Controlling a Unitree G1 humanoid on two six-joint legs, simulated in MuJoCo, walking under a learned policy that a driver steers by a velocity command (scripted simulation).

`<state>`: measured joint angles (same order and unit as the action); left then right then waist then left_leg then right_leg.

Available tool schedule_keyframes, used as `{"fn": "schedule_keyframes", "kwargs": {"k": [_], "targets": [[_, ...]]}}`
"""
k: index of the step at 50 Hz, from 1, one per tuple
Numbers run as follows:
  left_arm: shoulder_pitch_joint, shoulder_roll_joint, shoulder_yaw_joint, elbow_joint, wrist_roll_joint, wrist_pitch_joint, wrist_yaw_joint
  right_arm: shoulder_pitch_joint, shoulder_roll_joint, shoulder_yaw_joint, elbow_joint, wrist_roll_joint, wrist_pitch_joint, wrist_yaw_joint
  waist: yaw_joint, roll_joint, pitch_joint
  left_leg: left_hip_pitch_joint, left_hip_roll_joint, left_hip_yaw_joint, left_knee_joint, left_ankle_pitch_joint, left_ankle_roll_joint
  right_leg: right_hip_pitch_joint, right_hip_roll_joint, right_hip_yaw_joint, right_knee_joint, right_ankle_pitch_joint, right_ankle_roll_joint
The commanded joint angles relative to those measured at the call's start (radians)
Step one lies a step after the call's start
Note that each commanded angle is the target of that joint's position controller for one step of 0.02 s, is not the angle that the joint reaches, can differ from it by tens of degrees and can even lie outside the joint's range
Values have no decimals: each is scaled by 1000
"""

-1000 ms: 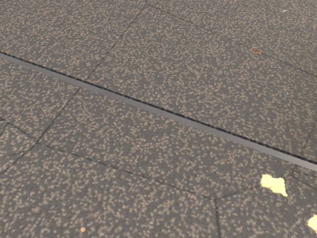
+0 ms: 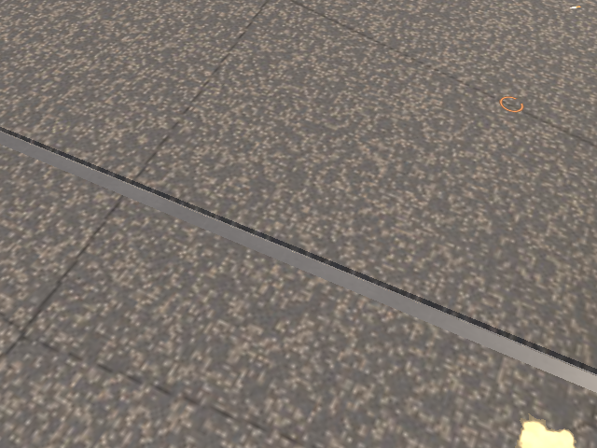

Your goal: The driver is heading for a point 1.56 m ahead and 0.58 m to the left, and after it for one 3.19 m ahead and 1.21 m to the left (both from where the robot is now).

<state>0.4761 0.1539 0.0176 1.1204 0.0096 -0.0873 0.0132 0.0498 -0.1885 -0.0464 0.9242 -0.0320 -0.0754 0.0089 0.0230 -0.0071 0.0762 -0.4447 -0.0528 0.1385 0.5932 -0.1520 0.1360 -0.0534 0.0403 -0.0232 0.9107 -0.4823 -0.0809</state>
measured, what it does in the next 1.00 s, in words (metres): walks ahead, turning left: right foot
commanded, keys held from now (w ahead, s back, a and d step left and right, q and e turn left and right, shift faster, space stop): w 0.22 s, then w+q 0.78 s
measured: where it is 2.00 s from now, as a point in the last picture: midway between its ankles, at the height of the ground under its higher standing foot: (182, 232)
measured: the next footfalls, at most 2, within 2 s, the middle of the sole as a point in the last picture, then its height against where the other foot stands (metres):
right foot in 0.50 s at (364, 439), level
left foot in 1.04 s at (245, 350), level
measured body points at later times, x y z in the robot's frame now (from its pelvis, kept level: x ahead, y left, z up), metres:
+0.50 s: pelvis +0.29 -0.02 +0.01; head +0.33 -0.02 +0.45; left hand +0.49 +0.20 -0.10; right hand +0.19 -0.25 -0.13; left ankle +0.10 +0.05 -0.71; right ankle +0.42 -0.10 -0.72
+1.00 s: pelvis +0.53 +0.03 +0.01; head +0.57 +0.06 +0.46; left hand +0.39 +0.24 -0.13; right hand +0.81 -0.08 -0.09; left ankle +0.62 +0.16 -0.70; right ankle +0.43 -0.10 -0.72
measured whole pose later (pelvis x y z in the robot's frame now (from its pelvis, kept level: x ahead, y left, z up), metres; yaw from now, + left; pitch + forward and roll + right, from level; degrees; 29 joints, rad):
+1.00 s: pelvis +0.53 +0.03 +0.01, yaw +24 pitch +1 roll -1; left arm 0.42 0.20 0.05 0.99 0.02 -0.09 0.02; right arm 0.01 -0.20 -0.05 0.79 -0.04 -0.01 0.07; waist 0.06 0.01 0.07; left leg -0.53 0.03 0.13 0.63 -0.16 0.14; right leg 0.09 -0.04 -0.34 0.32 -0.41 0.02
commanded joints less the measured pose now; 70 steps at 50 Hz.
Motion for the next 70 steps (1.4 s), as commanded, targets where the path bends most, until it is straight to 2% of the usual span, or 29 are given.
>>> {"fn": "schedule_keyframes", "kwargs": {"k": [1, 2, 4, 7, 10, 15, 20, 22, 24, 25, 26, 27, 28, 29, 31, 36, 42, 46, 48, 50, 51, 52, 53, 54, 56, 58, 60, 63, 70], "targets": [[-37, 119, 32, -100, 7, -9, -12, 233, -149, -44, 45, 25, 7, 2, -75, 38, -100, 497, 395, -647, -385, -315, 171, -580, -61, 83, 442, 149, -35], [-75, 105, 33, -106, 9, -11, -13, 198, -99, -31, 46, 19, -4, 6, -49, -10, -38, 382, 354, -548, -416, -182, 145, -540, -91, 78, 389, 201, -34], [-49, 67, 31, -99, 29, 12, -21, 220, -43, -10, 74, 18, -20, -4, 5, 11, -25, 265, 284, -393, -438, -14, 98, -441, -124, 74, 305, 220, -14], [-90, 56, 34, -120, 32, 38, -31, 304, -74, -9, 107, 19, -40, -11, 20, 34, -9, 252, 251, -296, -454, 141, 89, -468, -135, 40, 225, 246, 15], [-240, 76, 36, -175, 30, 49, -38, 367, -93, -7, 116, 22, -39, -12, -7, 46, 24, 291, 227, -241, -479, 210, 69, -583, -153, 3, 110, 356, 39], [-453, 66, 25, -253, 15, 43, -42, 474, -83, 5, 132, 23, -32, -16, -66, 64, 35, 373, 197, -223, -446, 395, 40, -590, -113, -45, -165, 484, 69], [-568, 89, 23, -312, 8, 29, -36, 516, -110, -1, 135, 10, -22, -29, -92, 82, 26, 533, 235, -285, -356, 510, 75, -596, -75, -37, -300, 438, 56], [-521, 112, 30, -315, 4, 15, -32, 476, -128, -9, 122, 5, -20, -33, -51, 90, 7, 540, 242, -293, -286, 619, 61, -493, -53, -29, -360, 367, 33], [-291, 157, 52, -252, 6, -4, -15, 426, -148, -18, 106, 11, -20, -26, 51, 75, -109, 479, 196, -264, -47, 735, 26, -180, -9, -44, -456, 364, -4], [-127, 211, 72, -221, 29, -16, -2, 406, -127, -14, 82, 24, -24, -20, 115, 35, -220, 312, 150, -242, 178, 524, 10, 85, -129, 68, -466, 347, -40], [-31, 324, 100, -234, 63, -14, 5, 492, -9, 8, 39, 70, -20, -19, 92, -161, -401, -17, 8, -149, 547, -24, -37, 408, -453, 480, -486, 274, -144], [-92, 282, 96, -243, 40, 6, -4, 499, -83, -12, 40, 53, -10, -25, 64, -161, -427, -137, -12, -190, 692, -355, -25, 365, -503, 699, -604, 219, -184], [-191, 204, 76, -259, 28, 11, -7, 436, -113, -26, 34, 34, 1, -25, 19, -71, -254, -180, 55, -207, 722, -272, -22, 208, -462, 555, -630, 121, -155], [-252, 143, 61, -264, 21, 5, -10, 376, -94, -25, 22, 25, 4, -17, 9, -17, -140, -174, 92, -204, 679, -203, -26, 61, -415, 417, -676, 145, -127], [-258, 103, 49, -242, 16, -7, -2, 352, -66, -30, 8, 2, 25, 0, -33, -62, -49, -123, 135, -196, 611, -156, -36, -97, -336, 228, -729, 260, -74], [-173, 125, 55, -207, 8, -42, -3, 251, -42, -30, -49, -4, 65, 28, -54, -61, -29, -207, 160, -167, 562, -24, -59, -104, -312, 30, -771, 461, -68], [-108, 150, 56, -191, 10, -42, -2, 16, -40, -11, -144, 0, 61, 54, -14, -64, 12, -198, 142, -80, 214, 167, -69, -56, -279, -142, -766, 607, -51], [-40, 186, 64, -172, 12, -26, 10, -80, -58, -10, -191, -7, 60, 63, 14, -64, 24, -176, 116, -19, 79, 86, -31, 86, -321, -191, -721, 724, -46], [-34, 206, 69, -168, 15, -11, 16, -66, -72, -17, -195, -11, 60, 59, -1, -82, 1, -115, 67, 15, 43, -9, 3, 146, -328, -226, -624, 972, -36], [-37, 240, 77, -168, 16, 10, 19, 52, -101, -33, -169, -13, 57, 49, -52, -102, -74, 25, -7, 40, 13, -108, 45, 177, -329, -249, -406, 1203, -29], [-46, 250, 79, -176, 12, 21, 16, 179, -123, -47, -131, -17, 48, 40, -107, -82, -150, 187, -41, 32, -56, -89, 71, 126, -321, -262, -210, 1151, -15], [-58, 239, 75, -202, 11, 24, 11, 336, -192, -74, -86, -30, 40, 25, -177, -5, -248, 442, 43, -119, -117, -132, 117, -69, -296, -267, 72, 885, 19], [-30, 111, 50, -282, 1, 18, -10, 321, -313, -100, -103, -26, 40, 13, -100, 236, -318, 756, 356, -636, -166, -142, 253, -540, -118, -233, 424, -25, 82], [-157, 196, 67, -323, 6, 5, -17, 375, -320, -102, -120, -2, 56, 6, -155, 107, -358, 769, 405, -881, -300, -126, 287, -676, -47, -7, 539, -58, 91], [-224, 178, 55, -341, -4, -18, -20, 278, -235, -79, -103, 16, 56, -7, -89, 11, -131, 542, 339, -597, -324, 89, 214, -704, -145, 35, 407, 143, 72], [-182, 176, 58, -324, 29, 7, -17, 197, -175, -60, -117, 28, 39, -12, -11, -10, -92, 377, 242, -455, -346, 266, 165, -570, -174, 46, 295, 167, 88], [-167, 164, 57, -328, 42, 42, -24, 213, -173, -53, -117, 35, 17, -7, 9, 0, -106, 331, 210, -416, -356, 353, 164, -526, -169, 40, 240, 163, 109], [-259, 153, 52, -367, 42, 61, -30, 276, -208, -60, -105, 34, 6, -4, -10, 19, -70, 304, 176, -397, -387, 322, 147, -582, -162, 22, 133, 257, 132], [-510, 162, 39, -464, 32, 59, -39, 421, -216, -59, -90, 30, 11, -9, -100, 62, -36, 435, 162, -445, -357, 344, 101, -689, -114, 28, -133, 450, 133]]}}
Velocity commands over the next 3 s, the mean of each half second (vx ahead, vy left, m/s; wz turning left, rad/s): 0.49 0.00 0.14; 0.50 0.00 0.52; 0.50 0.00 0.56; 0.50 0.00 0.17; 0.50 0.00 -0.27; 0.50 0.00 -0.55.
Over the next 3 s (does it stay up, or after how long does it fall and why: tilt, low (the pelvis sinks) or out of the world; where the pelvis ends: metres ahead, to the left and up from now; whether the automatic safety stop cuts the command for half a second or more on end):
stays up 1.40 0.62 0.03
